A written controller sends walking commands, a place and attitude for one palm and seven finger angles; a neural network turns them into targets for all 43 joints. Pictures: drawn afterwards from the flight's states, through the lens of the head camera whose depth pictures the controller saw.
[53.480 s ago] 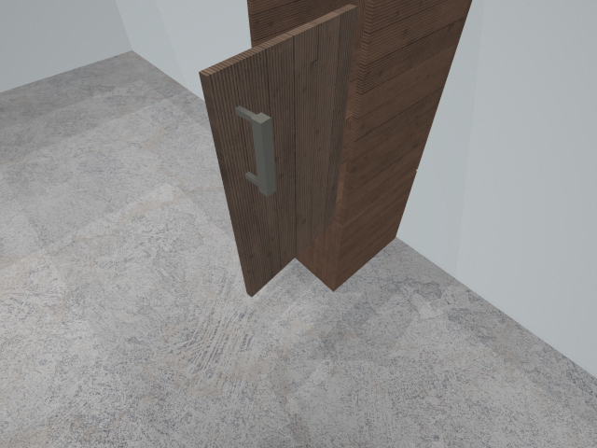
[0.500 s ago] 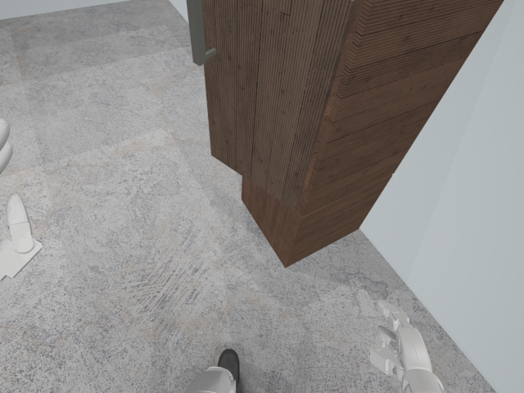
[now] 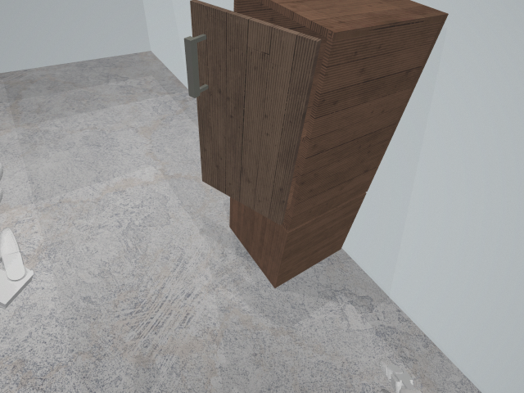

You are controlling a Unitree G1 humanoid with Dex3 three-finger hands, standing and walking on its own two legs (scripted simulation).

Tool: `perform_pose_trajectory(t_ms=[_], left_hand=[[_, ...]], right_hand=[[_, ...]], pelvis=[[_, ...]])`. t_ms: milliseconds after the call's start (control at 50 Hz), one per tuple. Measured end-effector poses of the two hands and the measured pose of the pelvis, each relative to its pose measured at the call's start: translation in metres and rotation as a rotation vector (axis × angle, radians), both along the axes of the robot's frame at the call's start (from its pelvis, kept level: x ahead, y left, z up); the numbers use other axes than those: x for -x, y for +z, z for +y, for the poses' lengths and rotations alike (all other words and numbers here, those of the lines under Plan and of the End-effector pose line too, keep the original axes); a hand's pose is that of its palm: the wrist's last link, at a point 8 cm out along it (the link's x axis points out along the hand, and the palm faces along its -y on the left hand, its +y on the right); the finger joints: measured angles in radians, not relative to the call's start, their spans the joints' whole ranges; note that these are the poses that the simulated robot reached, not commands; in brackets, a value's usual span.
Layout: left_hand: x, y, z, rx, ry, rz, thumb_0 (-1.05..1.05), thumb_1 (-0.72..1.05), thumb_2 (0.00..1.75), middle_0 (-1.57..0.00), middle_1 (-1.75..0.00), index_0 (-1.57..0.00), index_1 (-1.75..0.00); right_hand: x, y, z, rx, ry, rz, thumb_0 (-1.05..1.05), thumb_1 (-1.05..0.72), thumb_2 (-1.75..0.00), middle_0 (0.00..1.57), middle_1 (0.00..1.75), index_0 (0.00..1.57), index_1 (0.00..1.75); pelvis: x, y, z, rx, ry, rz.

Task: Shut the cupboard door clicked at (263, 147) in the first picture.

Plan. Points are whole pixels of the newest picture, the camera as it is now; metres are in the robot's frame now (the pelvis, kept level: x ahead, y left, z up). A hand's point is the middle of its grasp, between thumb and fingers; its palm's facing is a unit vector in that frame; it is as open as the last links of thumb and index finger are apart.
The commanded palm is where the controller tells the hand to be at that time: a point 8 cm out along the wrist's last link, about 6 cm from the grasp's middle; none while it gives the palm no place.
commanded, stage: stop stepping back and stand still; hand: left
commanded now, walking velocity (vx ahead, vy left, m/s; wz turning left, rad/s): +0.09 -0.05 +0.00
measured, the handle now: (198, 66) +0.85 +0.18 +0.11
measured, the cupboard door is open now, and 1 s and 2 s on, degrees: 22 22 22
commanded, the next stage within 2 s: let the arm hang, fingers relaxed in 0.26 s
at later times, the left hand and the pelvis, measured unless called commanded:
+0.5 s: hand (91, 343) +0.21 +0.25 -0.03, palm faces +0.12 -0.90 -0.41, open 7.4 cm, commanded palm none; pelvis +0.00 +0.01 -0.01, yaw +2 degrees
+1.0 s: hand out of the picture -0.11 +0.19 -0.16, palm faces +0.06 -0.97 -0.22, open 7.3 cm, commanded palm none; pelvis +0.00 +0.01 +0.00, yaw +2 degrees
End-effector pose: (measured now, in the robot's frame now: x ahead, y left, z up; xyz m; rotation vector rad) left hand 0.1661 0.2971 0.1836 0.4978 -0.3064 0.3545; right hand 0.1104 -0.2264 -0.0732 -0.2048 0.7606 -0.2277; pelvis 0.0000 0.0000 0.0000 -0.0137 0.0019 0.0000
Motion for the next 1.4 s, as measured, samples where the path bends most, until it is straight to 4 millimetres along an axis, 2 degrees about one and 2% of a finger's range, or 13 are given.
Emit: perform_pose_trajectory(t_ms=[100, 220, 380, 440, 500, 580, 660, 720, 820, 900, 960, 1080, 1400], left_hand=[[0.016, 0.013, -0.001, -0.066, 0.009, 0.013, 0.02, 0.89, 0.9, -0.21, -0.3, -0.21, -0.3], [0.029, -0.003, 0.011, 0.018, 0.134, 0.045, 0.01, 0.89, 0.9, -0.21, -0.3, -0.21, -0.3], [0.004, -0.025, 0.009, 0.097, 0.118, 0.049, 0.02, 0.9, 0.9, -0.2, -0.3, -0.21, -0.3], [-0.021, -0.091, 0.01, 0.129, 0.068, 0.358, 0.01, 0.9, 0.9, -0.2, -0.3, -0.2, -0.3], [-0.017, -0.183, -0.003, 0.224, 0.055, 0.756, 0.01, 0.91, 0.9, -0.19, -0.3, -0.2, -0.3], [0.037, -0.28, -0.039, 0.38, 0.048, 1.171, 0.01, 0.91, 0.9, -0.19, -0.3, -0.2, -0.3], [0.11, -0.33, -0.073, 0.543, 0.097, 1.438, 0.01, 0.93, 0.9, -0.2, -0.3, -0.2, -0.3], [0.159, -0.34, -0.07, 0.598, 0.186, 1.555, 0.0, 0.98, 0.9, -0.2, -0.3, -0.2, -0.3], [0.228, -0.333, -0.064, 0.62, 0.299, 1.722, 0.0, 0.96, 0.9, -0.2, -0.3, -0.2, -0.3], [0.264, -0.321, -0.061, 0.613, 0.364, 1.808, 0.01, 0.94, 0.9, -0.2, -0.3, -0.2, -0.3], [0.276, -0.316, -0.061, 0.606, 0.39, 1.832, 0.01, 0.93, 0.9, -0.2, -0.3, -0.2, -0.3], [0.268, -0.317, -0.068, 0.605, 0.377, 1.799, 0.01, 0.92, 0.9, -0.19, -0.3, -0.2, -0.3], [0.195, -0.335, -0.097, 0.647, 0.216, 1.639, 0.0, 0.91, 0.9, -0.2, -0.3, -0.2, -0.3]], right_hand=[[-0.007, -0.005, 0.012, -0.059, 0.045, -0.011, 0.01, -0.9, -0.89, 0.21, 0.3, 0.21, 0.3], [-0.022, -0.012, 0.003, -0.046, 0.078, -0.001, 0.01, -0.9, -0.89, 0.21, 0.3, 0.21, 0.3], [-0.047, 0.0, -0.012, 0.015, 0.097, -0.035, 0.01, -0.9, -0.89, 0.21, 0.3, 0.21, 0.3], [-0.055, -0.012, -0.02, 0.013, 0.147, 0.007, 0.01, -0.9, -0.89, 0.21, 0.3, 0.21, 0.3], [-0.049, -0.025, -0.028, 0.015, 0.135, 0.068, 0.01, -0.9, -0.89, 0.21, 0.3, 0.21, 0.3], [-0.02, -0.033, -0.035, 0.028, 0.091, 0.182, 0.01, -0.91, -0.89, 0.21, 0.3, 0.21, 0.3], [0.025, -0.04, -0.035, 0.041, 0.052, 0.357, 0.01, -0.91, -0.89, 0.2, 0.3, 0.21, 0.3], [0.06, -0.046, -0.029, 0.031, 0.034, 0.493, 0.01, -0.91, -0.89, 0.2, 0.3, 0.2, 0.3], [0.104, -0.056, -0.013, -0.024, 0.003, 0.637, 0.01, -0.91, -0.89, 0.2, 0.3, 0.2, 0.3], [0.124, -0.065, 0.002, -0.079, -0.018, 0.681, 0.01, -0.91, -0.89, 0.2, 0.3, 0.21, 0.3], [0.131, -0.07, 0.011, -0.113, -0.027, 0.691, 0.01, -0.91, -0.89, 0.2, 0.3, 0.21, 0.3], [0.132, -0.076, 0.022, -0.154, -0.034, 0.676, 0.01, -0.91, -0.89, 0.21, 0.3, 0.21, 0.3], [0.124, -0.07, 0.02, -0.135, -0.059, 0.627, 0.0, -0.91, -0.89, 0.2, 0.3, 0.2, 0.3]], pelvis=[[0.003, 0.002, -0.003, 0.013, 0.01, 0.003], [-0.002, 0.0, -0.003, 0.027, 0.013, -0.014], [-0.009, -0.001, -0.001, 0.02, 0.025, -0.02], [-0.004, -0.007, 0.003, 0.014, 0.031, -0.003], [0.0, -0.01, 0.005, 0.011, 0.033, -0.001], [0.001, -0.01, 0.004, 0.005, 0.034, -0.01], [0.001, -0.007, 0.002, 0.01, 0.041, -0.022], [0.001, -0.004, 0.0, 0.016, 0.048, -0.023], [0.001, 0.0, 0.003, 0.018, 0.048, -0.022], [0.001, 0.002, 0.005, 0.013, 0.039, -0.026], [0.001, 0.002, 0.007, 0.008, 0.034, -0.029], [0.001, 0.002, 0.007, 0.001, 0.027, -0.034], [-0.004, 0.002, 0.005, -0.001, 0.024, -0.034]])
